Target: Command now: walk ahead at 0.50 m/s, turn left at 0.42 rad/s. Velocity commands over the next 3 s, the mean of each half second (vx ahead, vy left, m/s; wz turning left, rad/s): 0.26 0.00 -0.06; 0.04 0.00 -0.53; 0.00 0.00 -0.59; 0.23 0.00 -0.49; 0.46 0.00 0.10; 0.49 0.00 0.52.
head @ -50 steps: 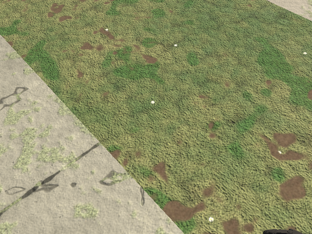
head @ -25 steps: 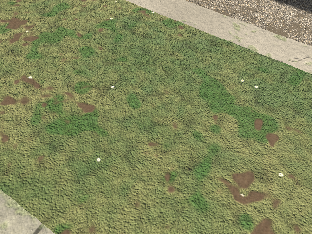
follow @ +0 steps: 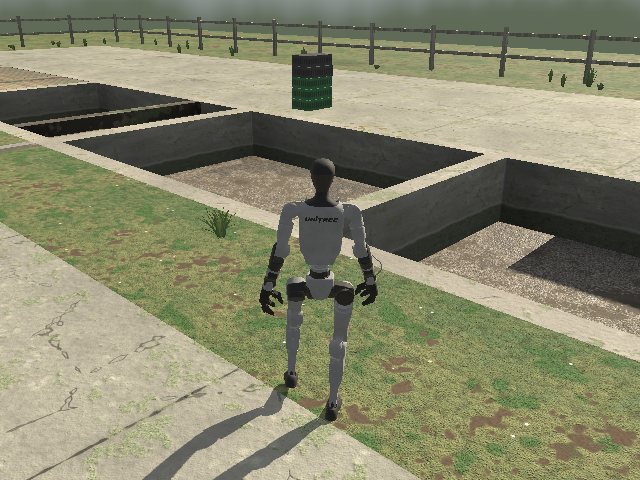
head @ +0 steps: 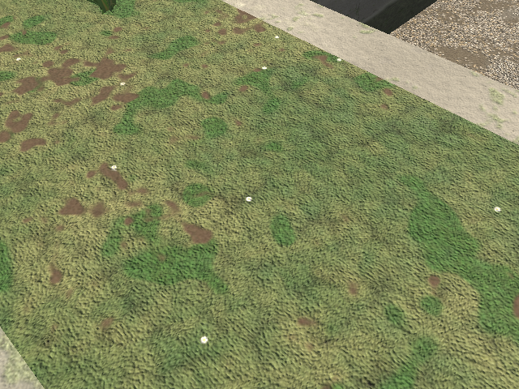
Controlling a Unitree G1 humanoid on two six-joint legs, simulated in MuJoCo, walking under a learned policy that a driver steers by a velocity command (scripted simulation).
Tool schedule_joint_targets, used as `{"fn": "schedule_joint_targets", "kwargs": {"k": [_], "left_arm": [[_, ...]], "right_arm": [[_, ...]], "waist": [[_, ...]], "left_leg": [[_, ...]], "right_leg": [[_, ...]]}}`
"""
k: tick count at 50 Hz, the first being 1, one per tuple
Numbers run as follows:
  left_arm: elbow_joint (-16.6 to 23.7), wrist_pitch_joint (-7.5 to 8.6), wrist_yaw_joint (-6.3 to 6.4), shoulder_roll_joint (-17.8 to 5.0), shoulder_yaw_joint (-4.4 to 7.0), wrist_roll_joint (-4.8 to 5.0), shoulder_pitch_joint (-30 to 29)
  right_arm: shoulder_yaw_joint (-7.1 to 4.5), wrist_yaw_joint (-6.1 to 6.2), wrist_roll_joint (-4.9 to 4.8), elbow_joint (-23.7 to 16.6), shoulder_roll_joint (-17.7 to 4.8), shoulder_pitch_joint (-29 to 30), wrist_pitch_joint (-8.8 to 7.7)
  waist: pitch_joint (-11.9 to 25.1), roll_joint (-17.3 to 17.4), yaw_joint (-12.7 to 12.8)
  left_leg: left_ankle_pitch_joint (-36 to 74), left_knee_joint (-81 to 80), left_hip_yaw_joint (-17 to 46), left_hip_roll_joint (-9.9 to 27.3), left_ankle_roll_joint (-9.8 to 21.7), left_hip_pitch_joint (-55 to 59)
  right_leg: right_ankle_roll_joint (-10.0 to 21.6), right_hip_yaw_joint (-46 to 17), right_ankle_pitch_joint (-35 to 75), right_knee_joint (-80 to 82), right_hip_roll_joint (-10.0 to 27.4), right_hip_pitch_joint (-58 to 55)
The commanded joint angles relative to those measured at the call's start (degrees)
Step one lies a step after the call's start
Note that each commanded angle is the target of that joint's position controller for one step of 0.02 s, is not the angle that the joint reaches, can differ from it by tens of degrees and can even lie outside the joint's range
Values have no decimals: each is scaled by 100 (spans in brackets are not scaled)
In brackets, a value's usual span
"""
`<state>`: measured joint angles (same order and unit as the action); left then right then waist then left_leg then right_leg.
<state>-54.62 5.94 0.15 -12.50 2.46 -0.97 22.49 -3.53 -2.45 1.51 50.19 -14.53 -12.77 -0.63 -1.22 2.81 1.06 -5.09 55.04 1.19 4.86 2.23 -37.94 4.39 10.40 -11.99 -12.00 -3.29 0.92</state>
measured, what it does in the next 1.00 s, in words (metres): walks ahead, turning right: left foot, then right foot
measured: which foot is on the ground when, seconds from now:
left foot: up 0.00-0.18, down 0.20-0.70, up 0.72-1.00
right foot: down 0.00-0.20, up 0.22-0.68, down 0.70-1.00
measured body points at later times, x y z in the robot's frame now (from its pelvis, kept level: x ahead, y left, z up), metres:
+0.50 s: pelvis +0.17 +0.04 +0.00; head +0.21 +0.05 +0.44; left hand +0.24 +0.28 -0.16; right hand +0.24 -0.22 -0.13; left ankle +0.22 +0.11 -0.75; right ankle +0.20 -0.10 -0.68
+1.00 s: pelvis +0.18 -0.01 +0.00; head +0.21 -0.05 +0.44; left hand +0.37 +0.21 -0.11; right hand +0.19 -0.30 -0.14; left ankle +0.23 +0.13 -0.68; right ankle +0.18 -0.09 -0.75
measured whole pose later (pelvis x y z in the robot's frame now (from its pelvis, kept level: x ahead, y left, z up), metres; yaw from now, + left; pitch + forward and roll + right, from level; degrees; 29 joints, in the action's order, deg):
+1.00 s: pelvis +0.18 -0.01 +0.00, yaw -21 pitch +1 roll +1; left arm -45.2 -1.4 0.4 -14.8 4.3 -0.5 12.5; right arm -4.0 1.5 1.2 47.0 -15.5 -9.6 3.3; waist -2.9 1.7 0.3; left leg -22.2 55.8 1.2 1.1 -2.6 -27.6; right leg 5.0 -3.3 -9.3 -23.7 -5.0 15.5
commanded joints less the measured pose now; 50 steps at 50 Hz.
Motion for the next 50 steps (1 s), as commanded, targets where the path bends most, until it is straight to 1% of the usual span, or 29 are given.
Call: {"fn": "schedule_joint_targets", "kwargs": {"k": [1,3,6,8,9,10,11,12,13,14,15,16,17,19,21,24,30,33,34,35,36,37,38,39,40,41,42,45,50], "left_arm": [[259,92,39,-599,89,9,-58],[165,76,78,-654,95,5,151],[-156,1,101,-595,34,-23,566],[-257,-36,123,-720,37,-4,478],[-280,-64,121,-777,42,18,388],[-268,-87,111,-789,30,115,267],[-30,-65,105,-524,-61,216,228],[-116,-144,82,113,-192,496,1274],[-223,-265,168,-532,16,335,784],[-18,-282,167,-458,32,250,258],[-3,-313,165,-414,57,111,31],[-32,-395,136,-405,104,-5,0],[-84,-503,90,-292,116,-81,220],[-89,-630,41,-101,133,-55,399],[16,-721,38,-100,168,-48,270],[295,-830,-18,-153,171,-99,-268],[762,-886,-141,-297,185,-86,-867],[927,-840,-149,-305,202,-44,-847],[916,-778,-131,-313,206,-41,-712],[867,-687,-88,-560,268,-69,-520],[1005,-632,-6,-1422,458,-93,-555],[873,-646,23,-1559,549,-40,-75],[841,-667,57,-1347,500,-25,-136],[915,-698,73,-1148,437,-2,-524],[1036,-725,81,-1041,399,25,-904],[1145,-730,85,-903,359,62,-1126],[1187,-719,64,-850,334,75,-1122],[1172,-661,35,-999,372,81,-881],[1189,-698,37,-1153,410,22,-674]], "right_arm": [[46,-53,10,-462,-51,508,-55],[93,-87,28,-626,-11,900,-63],[161,-24,87,-648,130,982,-140],[127,72,130,-418,8,395,-219],[74,122,154,-185,-132,-205,-288],[22,171,242,48,-303,-862,-392],[-91,235,348,196,-833,-1550,-459],[-176,246,176,185,-1195,-1498,-424],[-205,259,-129,42,-1083,-1357,-338],[-104,286,-140,-40,-812,-690,-317],[5,312,-117,-102,-435,-238,-301],[59,360,-126,-121,-260,-54,-291],[75,409,-133,-121,-220,3,-267],[48,439,-77,-148,-332,-13,-291],[19,447,-35,-186,-403,90,-290],[13,471,-13,-189,-391,135,-213],[-116,432,20,-164,-714,-57,-36],[-188,420,0,-186,-867,9,65],[-212,413,2,-162,-883,-26,106],[-206,380,38,-107,-741,-256,166],[-84,332,-28,-418,-226,-308,204],[-83,419,-5,-581,-385,334,303],[-89,426,-49,-575,-402,330,355],[-94,410,-108,-515,-400,250,329],[-115,407,-86,-499,-453,237,277],[-144,393,8,-451,-555,149,256],[-161,376,43,-433,-572,83,258],[-140,372,-19,-514,-461,126,305],[-117,423,-46,-715,-484,375,346]], "waist": [[-405,-617,-28],[-478,-628,93],[-563,-619,114],[-232,-854,-150],[88,-857,-403],[462,-689,-759],[1259,-143,-927],[2561,974,-455],[2561,-84,-637],[1554,155,-426],[728,-18,-246],[335,73,-117],[277,169,18],[428,119,157],[404,245,223],[217,504,129],[314,407,-131],[306,353,-92],[326,149,-3],[302,-557,31],[189,-2315,-128],[123,-1688,310],[119,-1171,147],[51,-974,-31],[89,-996,-156],[217,-1023,-200],[409,-921,-202],[518,-682,-134],[385,-884,51]], "left_leg": [[571,-717,-243,-2,-12,-142],[631,-1218,-495,-46,73,-74],[229,-1979,-766,-389,263,492],[-143,-2186,-872,-705,442,1226],[16,-2545,-814,-804,543,1847],[1223,-3205,-646,-577,648,2969],[4089,-2689,358,748,895,4623],[6897,-2294,2103,2500,2005,6317],[6233,-2540,1586,2116,1845,5558],[5146,-3016,1027,1898,1567,4674],[4220,-3394,640,1579,1235,3814],[3749,-3636,287,1353,1017,3226],[3479,-3793,-42,1219,929,2722],[3350,-3885,-362,1182,1021,2390],[2646,-3966,-565,1185,1076,2229],[1083,-4120,-748,1144,1011,2170],[135,-3842,-700,1571,1013,2506],[-77,-3358,-762,1663,729,2569],[-267,-2969,-922,1548,465,2420],[-792,-2099,-1214,1183,80,2157],[-2694,-616,-1677,130,-436,802],[-3251,325,-733,-278,-491,400],[-2903,724,-376,-207,-491,322],[-2371,710,-207,-161,-444,344],[-1990,619,-117,-152,-392,320],[-1756,723,-137,-209,-375,380],[-1669,864,-128,-277,-375,458],[-1616,659,-18,-303,-450,419],[-1796,-164,93,-384,-499,487]], "right_leg": [[345,-382,1998,528,1542,232],[321,-201,2332,454,1630,-23],[342,-96,4259,-96,1666,-297],[313,-195,5747,-870,1639,-507],[253,-282,5732,-1576,1538,-551],[113,-228,4882,-2535,1328,-90],[-36,-173,2189,-4068,971,1094],[-194,-642,-2849,-6043,37,2476],[-174,-1455,-2383,-6193,182,2414],[-168,-1380,-2038,-6020,384,2713],[-192,-1250,-1683,-5656,563,2794],[-243,-1205,-1389,-5428,646,2641],[-312,-1100,-1175,-5410,624,2264],[-391,-975,-964,-5481,504,2021],[-424,-929,-792,-5261,542,2188],[-442,-850,-424,-4380,701,2398],[-316,-577,-840,-3351,635,2137],[-164,-476,-910,-2517,536,1727],[-92,-512,-452,-1867,456,1326],[24,-1157,-23,-943,701,984],[619,-3389,1845,-440,2267,576],[1298,-3659,2721,-467,2553,768],[1335,-3201,2671,-563,2280,772],[1141,-2792,2331,-558,1912,861],[945,-2564,2140,-567,1615,779],[904,-2419,2402,-618,1459,688],[919,-2390,2682,-673,1419,586],[966,-2562,2579,-690,1416,360],[1054,-3086,1613,-600,1407,373]]}}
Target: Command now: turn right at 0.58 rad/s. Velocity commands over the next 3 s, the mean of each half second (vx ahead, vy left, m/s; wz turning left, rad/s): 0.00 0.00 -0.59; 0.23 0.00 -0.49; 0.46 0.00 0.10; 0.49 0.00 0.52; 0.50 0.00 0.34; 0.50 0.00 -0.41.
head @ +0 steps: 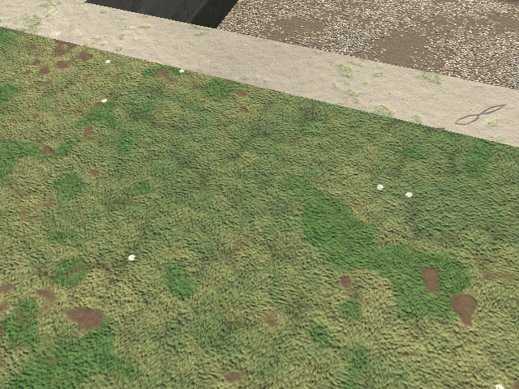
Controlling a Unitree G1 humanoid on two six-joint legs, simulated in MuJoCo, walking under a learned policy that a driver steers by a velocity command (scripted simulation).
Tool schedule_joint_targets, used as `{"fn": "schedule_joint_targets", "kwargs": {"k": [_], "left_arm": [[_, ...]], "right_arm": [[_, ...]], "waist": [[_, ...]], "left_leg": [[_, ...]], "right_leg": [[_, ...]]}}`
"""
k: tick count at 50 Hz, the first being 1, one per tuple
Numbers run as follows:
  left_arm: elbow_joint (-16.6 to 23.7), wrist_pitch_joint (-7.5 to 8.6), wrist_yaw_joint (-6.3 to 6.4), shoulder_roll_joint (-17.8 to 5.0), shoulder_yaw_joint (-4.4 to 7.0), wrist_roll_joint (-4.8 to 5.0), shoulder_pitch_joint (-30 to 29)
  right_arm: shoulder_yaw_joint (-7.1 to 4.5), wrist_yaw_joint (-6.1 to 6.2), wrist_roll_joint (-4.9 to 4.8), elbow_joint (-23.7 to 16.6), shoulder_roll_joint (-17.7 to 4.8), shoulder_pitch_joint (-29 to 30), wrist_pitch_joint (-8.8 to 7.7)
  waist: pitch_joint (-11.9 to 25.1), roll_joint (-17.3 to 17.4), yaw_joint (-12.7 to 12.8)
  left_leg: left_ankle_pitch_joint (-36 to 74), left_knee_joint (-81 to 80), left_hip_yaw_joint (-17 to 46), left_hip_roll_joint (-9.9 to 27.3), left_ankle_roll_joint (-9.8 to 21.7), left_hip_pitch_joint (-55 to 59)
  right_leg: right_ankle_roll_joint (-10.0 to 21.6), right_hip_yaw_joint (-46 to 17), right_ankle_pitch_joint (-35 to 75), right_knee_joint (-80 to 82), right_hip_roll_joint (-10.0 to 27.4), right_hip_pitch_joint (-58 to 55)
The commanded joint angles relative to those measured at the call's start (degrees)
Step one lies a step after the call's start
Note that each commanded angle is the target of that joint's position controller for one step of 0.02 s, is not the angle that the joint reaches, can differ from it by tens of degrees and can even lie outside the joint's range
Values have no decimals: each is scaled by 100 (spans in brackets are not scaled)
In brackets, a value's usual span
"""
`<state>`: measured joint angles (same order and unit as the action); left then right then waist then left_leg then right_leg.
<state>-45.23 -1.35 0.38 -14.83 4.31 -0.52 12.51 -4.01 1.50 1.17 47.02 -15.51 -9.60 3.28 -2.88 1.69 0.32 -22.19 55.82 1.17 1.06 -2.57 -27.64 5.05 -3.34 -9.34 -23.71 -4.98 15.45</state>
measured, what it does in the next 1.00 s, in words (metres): steps on the spot, turning right: left foot, then right foot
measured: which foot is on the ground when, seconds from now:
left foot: up 0.00-0.22, down 0.24-0.70, up 0.72-1.00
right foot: down 0.00-0.24, up 0.26-0.68, down 0.70-1.00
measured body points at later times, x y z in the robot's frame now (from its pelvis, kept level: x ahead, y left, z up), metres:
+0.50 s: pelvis -0.02 +0.04 +0.00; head +0.02 +0.06 +0.45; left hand +0.16 +0.29 -0.13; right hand +0.03 -0.25 -0.09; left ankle +0.01 +0.13 -0.74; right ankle -0.08 -0.07 -0.67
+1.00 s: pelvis +0.04 -0.04 +0.00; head +0.04 -0.07 +0.45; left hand +0.19 +0.19 -0.11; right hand +0.00 -0.34 -0.12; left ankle +0.21 +0.03 -0.68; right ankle -0.09 -0.05 -0.74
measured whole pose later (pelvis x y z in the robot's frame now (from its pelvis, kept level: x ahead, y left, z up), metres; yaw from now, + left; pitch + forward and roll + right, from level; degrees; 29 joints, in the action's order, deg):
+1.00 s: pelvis +0.04 -0.04 +0.00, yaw -32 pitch +1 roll +0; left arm -47.9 2.4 -0.9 -14.5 1.7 -0.6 23.6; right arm -3.6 -3.0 2.3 43.7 -17.8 -12.3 0.7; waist -0.6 3.0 1.4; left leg -8.1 50.4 -1.5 4.7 -1.8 -35.2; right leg 5.3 -5.0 -14.6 -11.5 -5.1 -2.9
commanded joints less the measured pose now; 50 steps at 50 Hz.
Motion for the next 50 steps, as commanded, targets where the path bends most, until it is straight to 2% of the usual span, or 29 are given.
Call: {"fn": "schedule_joint_targets", "kwargs": {"k": [1,5,8,10,11,12,13,14,15,16,17,18,19,23,26,29,30,32,33,34,35,36,37,38,39,41,42,44,50], "left_arm": [[265,22,5,-955,234,-33,327],[338,-13,-52,-1042,268,-68,201],[383,-46,-97,-1068,286,-72,31],[414,-78,-119,-1063,293,-38,-190],[444,-99,-112,-1031,285,14,-348],[501,-89,-86,-819,228,65,-326],[582,-64,-61,-379,133,111,-45],[509,-72,-21,-849,242,-112,-36],[481,-85,-57,-1004,297,-166,-44],[357,-117,-109,-978,311,-148,93],[265,-162,-169,-940,311,-121,256],[216,-194,-231,-909,301,-98,355],[222,-209,-272,-879,278,-75,320],[439,-267,-317,-736,181,-35,-208],[556,-300,-349,-656,112,-15,-363],[676,-290,-366,-607,49,35,-433],[712,-277,-371,-632,39,36,-431],[787,-243,-410,-680,33,16,-478],[751,-213,-424,-663,30,-23,-330],[558,-162,-401,-690,52,-63,138],[287,-84,-334,-976,146,-115,850],[388,-8,-304,-1796,314,-72,1303],[401,21,-257,-1641,282,-105,1219],[390,22,-196,-1356,178,-79,905],[419,55,-150,-1102,85,-36,586],[443,207,-77,-881,-7,-19,363],[378,290,-93,-831,-37,-6,474],[211,405,-127,-868,-30,21,767],[-145,476,-86,-884,-49,-16,1372]], "right_arm": [[-61,33,-20,-438,-387,92,-53],[-33,49,-63,-579,-401,124,-111],[-17,70,-108,-653,-433,-25,-165],[3,95,-135,-631,-407,-344,-215],[7,125,-123,-567,-392,-631,-249],[-61,177,-52,-563,-707,-752,-287],[-153,201,25,-719,-1278,-533,-280],[-186,147,64,-827,-1392,-190,-239],[-90,112,61,-902,-1020,-43,-252],[-7,80,17,-945,-715,274,-266],[23,71,10,-1022,-623,484,-269],[28,97,12,-1064,-620,490,-278],[28,101,14,-1054,-624,354,-285],[-51,100,11,-865,-783,-362,-297],[-98,53,36,-828,-886,-415,-292],[-145,-36,56,-823,-1017,-300,-282],[-170,-66,70,-803,-1079,-356,-276],[-211,-116,87,-780,-1195,-386,-260],[-215,-127,56,-794,-1205,-283,-239],[-194,-125,30,-811,-1107,-175,-218],[-107,-151,44,-856,-778,-156,-206],[61,-208,86,-1350,-266,319,-190],[-33,-195,191,-1461,-720,791,-215],[-85,-263,53,-1414,-864,697,-266],[-99,-337,-14,-1216,-918,369,-342],[-99,-400,152,-843,-873,-103,-404],[-91,-421,177,-763,-811,-207,-396],[-60,-437,145,-738,-690,-131,-369],[3,-456,106,-951,-562,728,-384]], "waist": [[547,-771,146],[578,-787,152],[643,-859,88],[660,-871,-99],[635,-800,-292],[593,-323,-292],[609,1003,-66],[330,931,-49],[193,584,89],[52,364,262],[64,451,349],[144,636,316],[199,619,223],[320,609,-193],[376,746,-258],[432,897,-255],[536,936,-287],[509,963,-282],[427,823,-118],[413,542,135],[447,-553,422],[248,-2192,648],[-303,-1230,770],[-519,-1031,459],[-605,-976,196],[-363,-929,23],[-178,-782,-1],[-77,-636,39],[-373,-679,372]], "left_leg": [[-117,-376,110,-33,-9,-464],[-194,-901,142,-187,83,36],[-253,-1460,146,-341,189,565],[10,-2324,115,-454,289,1223],[507,-3202,67,-452,339,1793],[442,-3999,660,200,486,2325],[229,-4529,2287,1788,950,2763],[714,-4517,2631,2284,1520,1798],[1214,-4405,2312,2116,1637,1401],[1480,-4301,1649,1692,1476,1256],[1713,-4206,1106,1325,1295,1379],[2119,-4104,792,1165,1261,1612],[2556,-4001,585,1112,1284,1842],[3216,-3757,398,1352,1445,2750],[3280,-3646,202,1484,1463,2767],[3432,-3480,-79,1538,1401,2408],[2885,-3524,-103,1573,1368,2349],[1059,-3684,-52,1641,1244,2027],[244,-3595,-155,1604,1102,1615],[-377,-3166,-389,1452,899,959],[-1048,-1814,-954,1032,590,-20],[-1890,11,-1251,6,218,-1840],[-1281,404,-149,56,263,-2156],[-558,409,13,259,289,-1999],[59,214,-20,353,266,-1752],[762,107,-160,373,176,-1270],[950,132,-205,344,153,-1150],[1160,18,-274,342,111,-1234],[1599,-857,-368,329,73,-1714]], "right_leg": [[1001,-1802,1230,567,1566,-1022],[966,-2127,1092,484,1468,-705],[823,-2423,1242,392,1369,-525],[591,-2525,1167,281,1189,-267],[343,-2455,776,152,981,46],[-21,-2140,-166,-282,585,616],[-372,-927,-1726,-1593,-342,1542],[-455,-337,-2339,-2769,-403,1695],[-466,-443,-2126,-3476,-124,1412],[-489,-407,-1766,-3880,-51,1328],[-548,-313,-1472,-4175,-40,1361],[-627,-203,-1355,-4390,-25,1476],[-712,-113,-1329,-4388,11,1569],[-910,71,-1438,-3712,190,1835],[-875,253,-1616,-2977,340,1456],[-711,559,-1740,-2182,374,705],[-631,681,-1752,-1950,348,511],[-431,830,-1676,-1340,318,89],[-302,902,-1406,-769,271,-404],[-162,900,-1230,-227,124,-1227],[68,-160,-1991,508,628,-2092],[828,-3392,-3732,1420,2481,-2351],[1218,-3772,-3458,1732,2610,-1615],[1159,-3200,-3498,1708,2337,-1352],[938,-2579,-2970,1769,1962,-1239],[717,-1708,-1288,1724,1435,-1363],[697,-1481,-562,1649,1375,-1475],[712,-1248,281,1575,1372,-1663],[765,-1097,688,1639,1451,-1935]]}}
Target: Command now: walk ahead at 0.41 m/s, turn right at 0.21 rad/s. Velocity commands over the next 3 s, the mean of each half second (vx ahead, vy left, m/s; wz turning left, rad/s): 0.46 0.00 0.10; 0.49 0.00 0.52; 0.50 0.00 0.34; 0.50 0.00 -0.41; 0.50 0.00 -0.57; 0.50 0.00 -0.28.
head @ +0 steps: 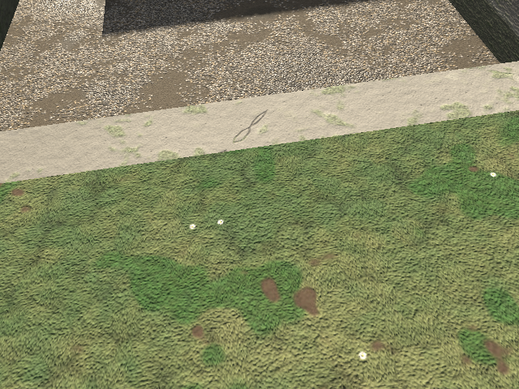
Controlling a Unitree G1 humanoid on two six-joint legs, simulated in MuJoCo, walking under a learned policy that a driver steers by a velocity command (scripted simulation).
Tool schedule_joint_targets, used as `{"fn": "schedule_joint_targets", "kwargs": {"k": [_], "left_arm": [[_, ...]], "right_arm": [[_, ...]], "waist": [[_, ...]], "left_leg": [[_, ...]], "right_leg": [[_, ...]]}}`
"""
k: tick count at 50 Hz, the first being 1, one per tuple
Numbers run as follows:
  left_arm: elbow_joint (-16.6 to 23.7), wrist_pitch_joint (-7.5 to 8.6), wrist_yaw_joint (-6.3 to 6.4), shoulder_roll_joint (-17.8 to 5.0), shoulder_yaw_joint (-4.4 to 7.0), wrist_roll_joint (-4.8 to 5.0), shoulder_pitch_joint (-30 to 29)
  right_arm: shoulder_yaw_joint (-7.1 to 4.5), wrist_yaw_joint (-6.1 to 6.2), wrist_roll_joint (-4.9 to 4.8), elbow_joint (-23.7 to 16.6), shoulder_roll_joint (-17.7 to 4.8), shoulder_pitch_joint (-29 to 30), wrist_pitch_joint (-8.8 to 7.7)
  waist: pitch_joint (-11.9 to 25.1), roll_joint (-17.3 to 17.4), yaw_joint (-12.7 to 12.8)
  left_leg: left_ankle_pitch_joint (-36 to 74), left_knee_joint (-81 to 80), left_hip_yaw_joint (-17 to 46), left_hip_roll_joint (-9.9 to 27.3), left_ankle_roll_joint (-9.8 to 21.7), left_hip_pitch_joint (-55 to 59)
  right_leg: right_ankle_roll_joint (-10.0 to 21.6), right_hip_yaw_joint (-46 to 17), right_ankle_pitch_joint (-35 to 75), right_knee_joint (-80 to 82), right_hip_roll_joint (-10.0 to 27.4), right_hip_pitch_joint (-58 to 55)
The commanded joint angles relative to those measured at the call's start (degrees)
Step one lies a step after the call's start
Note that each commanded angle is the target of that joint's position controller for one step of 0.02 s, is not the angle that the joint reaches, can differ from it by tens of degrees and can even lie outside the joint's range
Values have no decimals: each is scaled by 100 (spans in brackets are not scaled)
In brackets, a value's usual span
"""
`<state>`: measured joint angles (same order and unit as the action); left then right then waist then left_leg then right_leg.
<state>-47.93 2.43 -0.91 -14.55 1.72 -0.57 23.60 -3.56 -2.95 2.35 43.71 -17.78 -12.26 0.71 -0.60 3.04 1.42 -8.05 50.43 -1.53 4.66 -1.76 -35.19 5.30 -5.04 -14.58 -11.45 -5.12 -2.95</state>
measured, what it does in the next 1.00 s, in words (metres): walks ahead, turning left: left foot, then right foot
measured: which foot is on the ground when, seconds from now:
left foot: up 0.00-0.18, down 0.20-0.72, up 0.74-1.00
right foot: down 0.00-0.20, up 0.22-0.70, down 0.72-1.00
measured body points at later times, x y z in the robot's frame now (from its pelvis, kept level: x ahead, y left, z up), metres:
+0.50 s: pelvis +0.27 +0.05 +0.00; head +0.30 +0.07 +0.45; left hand +0.41 +0.31 -0.12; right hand +0.29 -0.22 -0.13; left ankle +0.24 +0.11 -0.75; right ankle +0.39 -0.11 -0.68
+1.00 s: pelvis +0.55 +0.05 +0.00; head +0.58 +0.04 +0.45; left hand +0.48 +0.32 -0.12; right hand +0.79 -0.15 -0.11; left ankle +0.55 +0.19 -0.66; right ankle +0.56 -0.05 -0.75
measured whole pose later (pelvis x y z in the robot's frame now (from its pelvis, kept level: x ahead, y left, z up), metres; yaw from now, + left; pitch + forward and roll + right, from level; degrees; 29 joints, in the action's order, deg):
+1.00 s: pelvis +0.55 +0.05 +0.00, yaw +23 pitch +1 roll -1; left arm -48.3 5.5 0.0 -15.1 2.2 -1.3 19.7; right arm -4.1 -3.3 2.1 42.8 -18.1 -10.7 0.6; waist -1.4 3.2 1.7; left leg -11.7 61.1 1.4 2.6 1.7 -36.7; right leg 2.1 8.3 -11.7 -16.7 -0.7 6.4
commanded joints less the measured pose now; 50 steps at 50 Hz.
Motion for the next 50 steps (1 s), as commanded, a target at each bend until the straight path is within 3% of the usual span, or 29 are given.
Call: {"fn": "schedule_joint_targets", "kwargs": {"k": [1,4,6,8,9,10,11,12,13,14,15,17,20,24,30,33,34,35,36,37,38,39,40,41,43,46,50], "left_arm": [[71,111,53,-916,204,-20,321],[-109,154,99,-954,191,-37,462],[-205,171,140,-1009,192,-41,416],[-238,195,164,-1100,195,-64,177],[-266,187,159,-1171,216,-95,102],[-272,187,154,-1162,210,-90,47],[-123,218,129,-770,91,0,309],[-79,241,75,-462,58,12,665],[-23,253,74,-792,109,-174,160],[41,282,31,-848,119,-151,-189],[89,308,1,-764,82,-160,-435],[125,214,-39,-626,39,-236,-413],[236,75,-66,-513,-6,-260,-596],[654,40,-80,-443,-70,-223,-1750],[1030,109,-94,-431,-126,-119,-2755],[1019,176,-48,-629,-64,-97,-2438],[898,209,-7,-743,-12,-89,-2006],[708,280,60,-902,63,-116,-1308],[642,341,163,-1277,168,-245,-481],[678,274,225,-1772,299,-365,-160],[645,176,203,-1574,317,-243,-372],[740,161,178,-981,192,-203,-750],[727,179,150,-668,114,-180,-997],[682,204,147,-569,84,-184,-1033],[534,292,141,-552,86,-125,-901],[412,412,98,-630,141,-50,-714],[255,402,84,-655,183,-62,-500]], "right_arm": [[-22,-22,-19,-672,-302,1143,-143],[31,-44,-45,-843,-235,1476,-193],[38,-24,-58,-879,-253,1410,-221],[-11,81,-90,-682,-338,715,-240],[-75,162,-108,-440,-455,-32,-260],[-139,245,-79,-131,-583,-991,-307],[-262,331,48,-1,-1110,-1788,-346],[-334,262,23,122,-1480,-1873,-351],[-245,188,-172,116,-1060,-1260,-331],[-181,159,-210,1,-739,-713,-334],[-121,138,-175,-18,-525,-497,-359],[-49,153,-178,114,-365,-469,-419],[-92,174,-246,269,-497,-740,-514],[-123,208,-262,384,-532,-1099,-482],[-190,262,-192,446,-630,-1556,-432],[-241,328,-148,321,-758,-1279,-405],[-260,328,-138,271,-823,-1135,-408],[-256,292,-166,258,-813,-1060,-430],[-179,242,-240,124,-526,-1060,-470],[-41,254,-423,-74,119,-1601,-472],[-82,299,-261,-25,-319,-1699,-387],[-131,288,-175,58,-502,-1306,-325],[-120,223,-158,7,-426,-980,-316],[-120,166,-122,-18,-351,-859,-280],[-113,66,-30,-35,-267,-843,-144],[-85,-18,-24,-225,-177,-449,-53],[-27,-93,-27,-506,-117,312,-42]], "waist": [[-649,-807,299],[-760,-836,331],[-774,-853,214],[-434,-886,-163],[19,-827,-500],[587,-634,-934],[1344,153,-1073],[1640,1359,-724],[879,594,-502],[277,98,-337],[59,-183,-275],[-52,-33,-28],[-79,-3,23],[-394,-32,-232],[-209,79,-607],[-92,181,-361],[67,188,-164],[427,-63,178],[1173,-587,492],[1863,-1780,289],[1764,-1632,120],[924,-777,80],[462,-530,31],[261,-717,-44],[123,-977,-158],[84,-866,-199],[-158,-775,-96]], "left_leg": [[230,-523,-134,-65,17,-898],[232,-1125,-217,-168,210,-583],[83,-1437,-259,-267,420,-178],[-210,-1685,-374,-594,650,1013],[-358,-1836,-480,-824,773,1846],[-201,-2095,-361,-726,922,3142],[-1578,-2382,1432,629,1322,4664],[-1727,-3365,4385,1761,1967,5284],[-1892,-3670,4539,1516,1881,4608],[-1541,-3638,3550,1375,1822,3843],[-843,-3720,2925,1069,1729,3351],[79,-3867,2213,641,1595,2757],[675,-4036,1812,462,1722,2467],[678,-4219,1628,249,1639,2362],[1733,-3577,1762,210,1363,2936],[2029,-3122,2059,318,1140,3002],[2369,-2731,2095,259,1054,2922],[2502,-1821,1894,-37,931,2756],[1534,-404,1541,-405,788,2182],[-1917,1219,802,-1206,591,445],[-2299,1964,679,-919,655,-240],[-1725,2135,732,-591,663,-343],[-1303,1923,674,-419,619,-226],[-1142,1730,637,-277,568,-86],[-1001,1609,553,-182,472,111],[-664,1537,499,-111,391,-219],[54,803,350,-33,282,-651]], "right_leg": [[739,-878,1428,383,1472,-88],[697,-798,2185,278,1591,-128],[617,-747,2793,175,1692,-171],[412,-531,4566,-479,1626,-55],[322,-318,5468,-1375,1509,-83],[212,-37,5220,-2634,1266,398],[48,232,3245,-4527,801,1730],[-140,244,-1259,-6117,-296,3270],[-8,-161,-1040,-6489,145,3777],[4,-45,-462,-6331,472,3835],[-5,43,-167,-6006,672,3717],[-159,100,-74,-5513,863,3362],[-445,301,-41,-4985,902,3405],[-768,472,833,-3699,950,3851],[-793,496,1449,-2461,646,3556],[-621,361,948,-1926,519,2757],[-535,387,670,-1755,402,2149],[-388,367,684,-1378,432,1207],[-109,-578,-220,-1175,1424,-17],[452,-2937,-863,-813,3034,-1535],[719,-3987,-1533,-452,3155,-1156],[586,-3068,-1583,-393,2826,-411],[457,-2162,-800,-295,2493,200],[320,-1507,-90,-190,2244,550],[229,-752,808,-65,1989,894],[360,-212,1524,131,2054,842],[385,514,1838,308,1977,714]]}}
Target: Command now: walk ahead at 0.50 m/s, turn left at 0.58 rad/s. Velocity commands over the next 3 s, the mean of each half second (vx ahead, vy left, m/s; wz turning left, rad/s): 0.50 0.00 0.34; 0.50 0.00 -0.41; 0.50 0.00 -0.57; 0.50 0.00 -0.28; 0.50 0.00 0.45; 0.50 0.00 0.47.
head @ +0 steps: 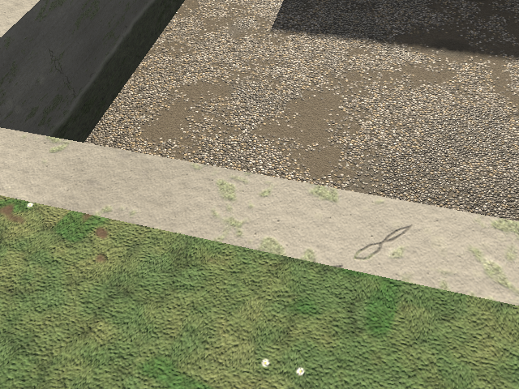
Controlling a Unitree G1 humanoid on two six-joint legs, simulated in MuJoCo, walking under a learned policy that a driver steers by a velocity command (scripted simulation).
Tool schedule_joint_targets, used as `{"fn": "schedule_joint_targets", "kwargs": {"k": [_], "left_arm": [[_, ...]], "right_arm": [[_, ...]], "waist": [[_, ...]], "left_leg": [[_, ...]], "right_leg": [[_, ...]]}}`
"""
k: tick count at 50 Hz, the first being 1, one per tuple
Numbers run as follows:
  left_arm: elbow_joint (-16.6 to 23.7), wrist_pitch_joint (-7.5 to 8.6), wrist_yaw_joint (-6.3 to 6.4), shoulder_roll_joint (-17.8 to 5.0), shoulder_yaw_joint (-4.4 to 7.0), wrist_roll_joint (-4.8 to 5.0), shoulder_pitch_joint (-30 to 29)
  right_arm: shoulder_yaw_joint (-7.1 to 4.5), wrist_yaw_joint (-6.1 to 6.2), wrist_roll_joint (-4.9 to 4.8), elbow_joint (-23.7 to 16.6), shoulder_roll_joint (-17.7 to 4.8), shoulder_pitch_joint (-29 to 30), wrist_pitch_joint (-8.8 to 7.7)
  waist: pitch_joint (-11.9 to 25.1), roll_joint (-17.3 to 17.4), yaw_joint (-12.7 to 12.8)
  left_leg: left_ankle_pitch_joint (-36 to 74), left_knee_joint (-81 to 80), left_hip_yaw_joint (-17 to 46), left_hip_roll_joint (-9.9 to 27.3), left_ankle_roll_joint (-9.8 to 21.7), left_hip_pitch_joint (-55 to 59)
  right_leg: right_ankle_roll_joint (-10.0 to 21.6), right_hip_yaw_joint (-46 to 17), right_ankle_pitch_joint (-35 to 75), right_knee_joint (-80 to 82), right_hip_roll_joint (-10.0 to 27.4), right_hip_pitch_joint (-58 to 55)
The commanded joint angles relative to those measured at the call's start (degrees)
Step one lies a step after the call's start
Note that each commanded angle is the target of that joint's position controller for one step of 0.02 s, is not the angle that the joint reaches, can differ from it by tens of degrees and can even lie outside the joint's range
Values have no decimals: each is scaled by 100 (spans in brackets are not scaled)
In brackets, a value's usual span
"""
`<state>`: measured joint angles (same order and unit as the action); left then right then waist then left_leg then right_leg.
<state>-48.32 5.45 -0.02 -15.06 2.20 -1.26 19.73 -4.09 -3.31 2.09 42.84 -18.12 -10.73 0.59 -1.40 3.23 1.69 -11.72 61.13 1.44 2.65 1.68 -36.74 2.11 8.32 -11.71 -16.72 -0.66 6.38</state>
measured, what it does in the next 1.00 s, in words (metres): walks ahead: left foot, then right foot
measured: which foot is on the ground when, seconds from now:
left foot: up 0.00-0.22, down 0.24-0.82, up 0.84-1.00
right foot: down 0.00-0.26, up 0.28-0.78, down 0.80-1.00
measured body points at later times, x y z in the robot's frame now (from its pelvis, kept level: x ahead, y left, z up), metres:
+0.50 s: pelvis +0.26 +0.08 +0.00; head +0.28 +0.10 +0.45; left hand +0.30 +0.35 -0.14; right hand +0.36 -0.18 -0.12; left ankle +0.23 +0.12 -0.75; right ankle +0.34 -0.08 -0.66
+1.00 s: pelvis +0.53 +0.06 -0.01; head +0.56 +0.05 +0.44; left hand +0.62 +0.33 -0.14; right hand +0.63 -0.21 -0.13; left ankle +0.54 +0.21 -0.65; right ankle +0.55 +0.02 -0.75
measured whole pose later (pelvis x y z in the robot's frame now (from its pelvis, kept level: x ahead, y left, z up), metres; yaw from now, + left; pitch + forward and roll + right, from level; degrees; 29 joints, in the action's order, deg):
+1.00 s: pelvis +0.53 +0.06 -0.01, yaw -7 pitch +0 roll -1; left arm -48.3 1.0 0.8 -15.4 3.6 -0.5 18.1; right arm -0.8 1.1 2.1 43.1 -13.7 -11.7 -2.0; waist -2.6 0.8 -0.1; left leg -19.6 70.5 1.8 4.7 -1.1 -32.7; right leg 8.4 0.4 -11.0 -25.2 -8.9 14.5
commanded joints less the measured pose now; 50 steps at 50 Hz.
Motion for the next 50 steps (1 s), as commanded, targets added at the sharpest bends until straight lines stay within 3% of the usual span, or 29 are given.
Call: {"fn": "schedule_joint_targets", "kwargs": {"k": [1,6,8,9,11,12,13,14,15,16,17,19,21,23,27,31,35,37,38,39,40,41,42,43,44,45,46,47,50], "left_arm": [[264,94,-11,-608,141,5,-92],[88,34,28,-815,210,5,209],[-2,-47,62,-904,233,-6,353],[-56,-88,79,-961,238,-13,426],[-135,-182,93,-1112,251,-12,501],[-84,-205,89,-1036,210,1,465],[245,-179,13,-502,59,100,623],[440,-158,-28,-533,91,61,535],[507,-172,-25,-814,166,26,-92],[531,-113,-43,-625,95,101,-243],[424,-103,-53,-541,75,79,-154],[154,-293,-99,-472,69,-50,296],[69,-410,-166,-403,89,-45,348],[118,-446,-211,-341,101,-10,-7],[283,-424,-245,-294,117,-7,-745],[464,-390,-307,-120,21,-42,-1387],[684,-375,-337,-49,-49,-69,-1723],[651,-391,-283,-131,-10,-73,-1426],[551,-368,-258,-228,43,-83,-997],[387,-325,-218,-364,116,-107,-357],[161,-277,-166,-554,232,-158,460],[68,-282,-64,-1179,423,-168,1025],[236,-345,-56,-1540,507,-19,669],[212,-400,-48,-1368,518,184,616],[215,-424,1,-1062,433,152,323],[167,-441,29,-750,352,115,157],[245,-437,77,-566,284,110,-52],[303,-425,108,-529,249,80,-232],[427,-301,140,-760,280,97,-110]], "right_arm": [[55,-77,-11,-475,-41,333,-42],[147,-167,8,-784,17,1155,-80],[136,-152,41,-860,-35,1256,-80],[124,-121,65,-853,-51,1183,-84],[31,-25,114,-584,-184,259,-148],[-68,55,167,-227,-348,-754,-210],[-230,166,218,-147,-955,-1364,-234],[-301,208,-18,-196,-1315,-1377,-195],[-283,264,-109,-124,-1164,-1250,-160],[-197,307,-109,-63,-848,-957,-193],[-102,312,-104,-14,-538,-729,-240],[22,296,-114,15,-220,-404,-353],[24,273,-122,142,-241,-544,-486],[1,275,-116,274,-312,-700,-548],[46,294,-124,465,-219,-979,-597],[101,348,-131,651,-141,-1175,-626],[99,473,-112,897,-280,-1467,-570],[90,535,-87,949,-409,-1407,-523],[72,559,-56,939,-501,-1317,-484],[49,571,-54,905,-601,-1244,-438],[46,562,-97,835,-649,-1081,-420],[124,542,-109,584,-350,-1146,-480],[149,471,-184,214,-105,-1348,-516],[142,477,-61,155,-278,-873,-542],[176,467,-113,-4,-244,-639,-598],[171,485,-128,-40,-219,-585,-607],[185,490,-30,-98,-157,-526,-497],[208,466,7,-102,-92,-673,-361],[222,436,49,-248,-19,-599,-134]], "waist": [[-118,-794,-96],[-323,-809,111],[-324,-817,126],[-241,-852,80],[325,-849,-351],[894,-571,-790],[1695,472,-897],[2168,950,-754],[1540,137,-860],[819,28,-650],[450,-186,-388],[322,-75,-28],[283,-59,28],[26,-37,-48],[-284,-35,-250],[-472,-11,-397],[-482,-53,-450],[-200,111,-256],[44,181,-63],[401,180,175],[801,14,623],[1369,-846,708],[1927,-1601,255],[1582,-502,443],[878,-469,286],[354,-83,33],[208,-5,-156],[180,-124,-340],[217,-361,-436]], "left_leg": [[650,-610,-27,167,-55,-421],[777,-2046,-557,88,194,96],[337,-2358,-761,-69,375,285],[19,-2497,-852,-245,489,583],[-325,-2877,-922,-717,763,1801],[-78,-3212,-687,-715,930,3220],[-1047,-3432,1544,907,1420,5145],[-217,-4354,4131,2057,1913,5619],[547,-4333,3214,1822,1795,5271],[1273,-4326,2350,1604,1669,4471],[1725,-4437,1765,1265,1389,3803],[2007,-4749,1008,933,1107,3053],[2161,-4996,707,851,1067,2912],[1898,-5270,416,820,971,2920],[2005,-5435,-97,791,789,3314],[2398,-5491,-586,810,649,3563],[3912,-4956,-911,1027,550,4334],[5752,-4158,-1084,1088,465,4581],[6446,-3450,-1169,1106,437,4598],[6285,-2484,-1250,1101,441,4343],[5217,-1127,-1348,973,360,3597],[2098,879,-1447,524,188,2246],[-2094,2633,-640,-784,-85,105],[-1497,2683,193,-325,-57,-411],[-1155,2423,144,-101,-57,-534],[-1063,2050,89,69,-78,-380],[-1022,1700,126,187,-141,-157],[-924,1371,130,267,-215,175],[-492,560,-96,251,-459,415]], "right_leg": [[664,-622,1600,833,1469,-216],[494,-38,1883,696,1557,-523],[417,152,2627,348,1629,-860],[386,247,3533,-9,1643,-957],[339,423,4886,-1508,1611,-950],[221,556,4182,-2797,1445,-255],[-34,594,1401,-4744,1018,1728],[-220,-172,-1891,-6119,85,2995],[-174,-831,-1360,-6295,378,3469],[-123,-833,-935,-6005,576,3455],[-86,-864,-741,-5444,757,3118],[-108,-896,-598,-4972,827,2397],[-103,-876,-383,-4850,736,2337],[-100,-974,41,-4605,707,2724],[-90,-1164,831,-3810,527,3412],[-12,-726,1389,-2754,418,3311],[254,-273,944,-2006,210,3146],[504,13,283,-1925,-151,2556],[650,110,20,-1940,-345,2117],[794,43,-71,-1770,-496,1375],[1015,-277,179,-1202,-452,147],[1472,-2026,737,-1224,954,-1131],[2526,-5037,1964,-601,2173,-2436],[2438,-4348,1946,-453,1989,-2131],[2214,-3713,1878,-334,1819,-1370],[1923,-3256,2127,-155,1573,-595],[1745,-2918,2221,-65,1279,-59],[1610,-2584,2155,78,1020,392],[1530,-2204,2860,102,633,831]]}}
